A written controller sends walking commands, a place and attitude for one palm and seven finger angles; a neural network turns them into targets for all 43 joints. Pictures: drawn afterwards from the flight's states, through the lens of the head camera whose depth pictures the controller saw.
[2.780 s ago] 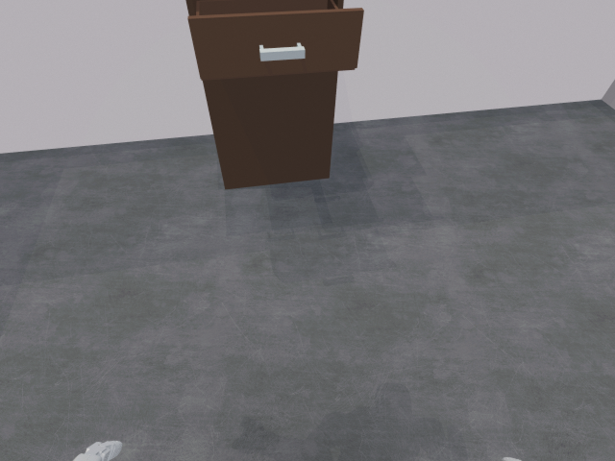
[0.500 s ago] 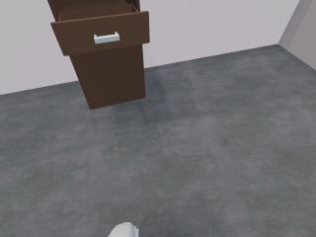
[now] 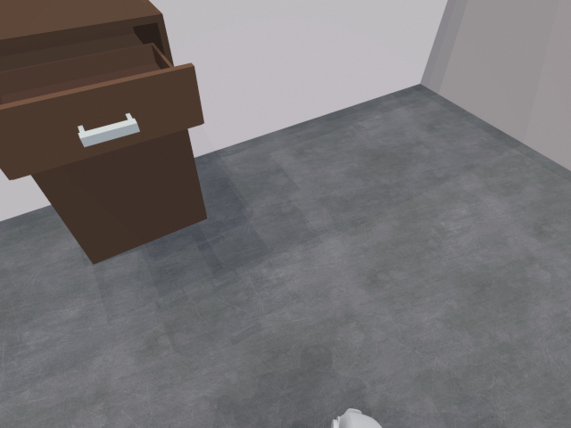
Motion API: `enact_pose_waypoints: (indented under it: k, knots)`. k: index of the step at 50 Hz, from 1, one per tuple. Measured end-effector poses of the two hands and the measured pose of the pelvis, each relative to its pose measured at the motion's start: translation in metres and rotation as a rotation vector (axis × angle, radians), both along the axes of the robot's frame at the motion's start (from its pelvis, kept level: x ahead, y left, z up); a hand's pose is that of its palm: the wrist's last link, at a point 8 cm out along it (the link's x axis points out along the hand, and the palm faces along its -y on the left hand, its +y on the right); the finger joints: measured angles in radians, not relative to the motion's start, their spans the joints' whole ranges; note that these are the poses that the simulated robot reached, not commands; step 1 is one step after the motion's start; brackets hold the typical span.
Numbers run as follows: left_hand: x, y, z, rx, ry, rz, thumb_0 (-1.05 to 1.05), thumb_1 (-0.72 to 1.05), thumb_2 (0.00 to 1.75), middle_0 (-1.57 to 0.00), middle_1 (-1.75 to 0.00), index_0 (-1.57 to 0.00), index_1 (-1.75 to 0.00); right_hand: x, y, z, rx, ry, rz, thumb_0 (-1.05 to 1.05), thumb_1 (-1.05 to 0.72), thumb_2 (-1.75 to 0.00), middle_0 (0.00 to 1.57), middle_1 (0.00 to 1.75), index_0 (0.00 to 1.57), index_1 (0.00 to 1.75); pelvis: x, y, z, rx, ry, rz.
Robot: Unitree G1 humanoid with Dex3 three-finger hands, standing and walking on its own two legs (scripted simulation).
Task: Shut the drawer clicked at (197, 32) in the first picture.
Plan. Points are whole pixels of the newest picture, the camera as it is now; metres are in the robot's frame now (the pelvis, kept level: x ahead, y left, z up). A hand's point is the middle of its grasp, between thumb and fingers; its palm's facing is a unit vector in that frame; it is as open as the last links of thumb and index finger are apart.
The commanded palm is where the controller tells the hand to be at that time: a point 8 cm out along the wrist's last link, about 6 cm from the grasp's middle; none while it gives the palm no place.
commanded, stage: walk to a spot facing it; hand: left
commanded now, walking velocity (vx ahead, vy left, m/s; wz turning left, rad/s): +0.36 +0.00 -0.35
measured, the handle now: (107, 127) +0.70 +0.45 +0.01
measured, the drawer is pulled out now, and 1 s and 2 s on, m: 0.30 0.30 0.30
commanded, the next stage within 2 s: turn to face it in 0.48 s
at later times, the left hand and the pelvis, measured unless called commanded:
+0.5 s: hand (199, 383) +0.23 +0.16 -0.18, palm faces -0.05 -0.98 -0.18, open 7.3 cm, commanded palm none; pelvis +0.21 -0.02 +0.00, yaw -6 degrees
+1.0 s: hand (233, 266) +0.46 +0.14 -0.16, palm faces +0.01 -0.97 -0.24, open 7.3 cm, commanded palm none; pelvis +0.34 -0.04 -0.01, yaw +1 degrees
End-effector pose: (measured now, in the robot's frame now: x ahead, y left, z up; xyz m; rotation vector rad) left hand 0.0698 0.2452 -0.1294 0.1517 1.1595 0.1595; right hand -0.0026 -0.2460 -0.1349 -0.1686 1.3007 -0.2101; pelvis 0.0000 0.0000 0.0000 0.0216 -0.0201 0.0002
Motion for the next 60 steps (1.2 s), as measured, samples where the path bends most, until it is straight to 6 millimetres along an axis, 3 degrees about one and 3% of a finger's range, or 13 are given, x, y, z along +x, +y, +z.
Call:
enact_pose_waypoints:
  k: [7, 10, 12, 15, 24, 29, 33, 41, 45, 48, 53, 60]
  knots:
    - [0.127, -0.034, 0.002, 0.023, -0.071, -0.162, 0.00, 0.91, 0.90, -0.20, -0.30, -0.20, -0.30, -0.021, -0.004, -0.019, 0.060, 0.180, -0.132, 0.00, -0.91, -0.90, 0.20, 0.30, 0.20, 0.30, 0.065, -0.021, -0.013, -0.001, 0.000, -0.060]
    - [0.159, -0.050, -0.006, 0.022, -0.111, -0.175, 0.00, 0.91, 0.90, -0.20, -0.30, -0.20, -0.30, -0.011, -0.007, -0.028, 0.089, 0.237, -0.154, 0.00, -0.91, -0.90, 0.20, 0.30, 0.20, 0.30, 0.088, -0.034, -0.021, -0.010, -0.009, -0.070]
    - [0.164, -0.057, -0.005, 0.012, -0.093, -0.165, 0.00, 0.91, 0.90, -0.20, -0.30, -0.20, -0.30, 0.012, -0.010, -0.026, 0.092, 0.226, -0.156, 0.01, -0.91, -0.90, 0.20, 0.30, 0.20, 0.30, 0.103, -0.037, -0.017, -0.020, -0.015, -0.075]
    - [0.160, -0.063, -0.005, 0.001, -0.023, -0.148, 0.00, 0.91, 0.90, -0.20, -0.30, -0.20, -0.30, 0.062, -0.016, -0.019, 0.083, 0.149, -0.146, 0.01, -0.91, -0.90, 0.20, 0.30, 0.20, 0.30, 0.126, -0.039, -0.008, -0.029, -0.008, -0.087]
    - [0.156, -0.035, -0.015, -0.011, 0.165, -0.077, 0.00, 0.93, 0.90, -0.21, -0.30, -0.20, -0.30, 0.224, -0.018, 0.002, 0.032, -0.086, -0.070, 0.01, -0.92, -0.90, 0.20, 0.30, 0.20, 0.30, 0.199, -0.025, -0.001, -0.052, 0.008, -0.108]
    - [0.169, -0.016, -0.038, -0.044, 0.265, -0.047, 0.00, 0.91, 0.90, -0.21, -0.30, -0.20, -0.30, 0.292, -0.009, 0.003, -0.028, -0.172, -0.036, 0.01, -0.92, -0.90, 0.20, 0.30, 0.20, 0.30, 0.247, -0.005, -0.016, -0.059, -0.001, -0.138]
    - [0.207, -0.011, -0.034, -0.042, 0.287, -0.090, 0.00, 0.91, 0.90, -0.20, -0.30, -0.20, -0.30, 0.306, 0.005, 0.007, -0.027, -0.161, -0.074, 0.00, -0.91, -0.90, 0.20, 0.30, 0.20, 0.30, 0.273, 0.001, -0.009, -0.045, -0.002, -0.161]
    - [0.311, -0.028, -0.016, -0.029, 0.117, -0.086, 0.00, 0.92, 0.90, -0.20, -0.30, -0.20, -0.30, 0.285, 0.019, 0.002, 0.034, 0.063, -0.107, 0.00, -0.93, -0.90, 0.20, 0.30, 0.20, 0.30, 0.315, -0.006, 0.002, -0.033, 0.015, -0.091]
    - [0.353, -0.041, -0.008, -0.005, 0.040, -0.072, 0.00, 0.92, 0.90, -0.20, -0.30, -0.20, -0.30, 0.283, 0.016, -0.010, 0.087, 0.148, -0.107, 0.00, -0.92, -0.90, 0.20, 0.30, 0.20, 0.30, 0.329, -0.020, -0.001, -0.020, 0.018, -0.046]
    - [0.376, -0.052, -0.004, 0.022, -0.018, -0.062, 0.00, 0.92, 0.90, -0.20, -0.30, -0.20, -0.30, 0.291, 0.005, -0.024, 0.120, 0.175, -0.101, 0.01, -0.91, -0.90, 0.20, 0.30, 0.20, 0.30, 0.340, -0.034, -0.009, -0.002, 0.019, -0.015]
    - [0.381, -0.064, 0.008, 0.047, -0.064, -0.009, 0.00, 0.91, 0.90, -0.20, -0.30, -0.20, -0.30, 0.336, -0.022, -0.030, 0.119, 0.156, -0.031, 0.01, -0.91, -0.90, 0.20, 0.30, 0.20, 0.30, 0.350, -0.047, -0.008, -0.002, 0.016, 0.066]
    - [0.346, -0.058, 0.013, 0.053, -0.031, 0.121, -0.01, 0.92, 0.89, -0.21, -0.30, -0.21, -0.30, 0.432, -0.050, -0.014, 0.050, 0.024, 0.128, 0.01, -0.91, -0.90, 0.20, 0.30, 0.20, 0.30, 0.359, -0.051, 0.000, 0.009, 0.016, 0.161]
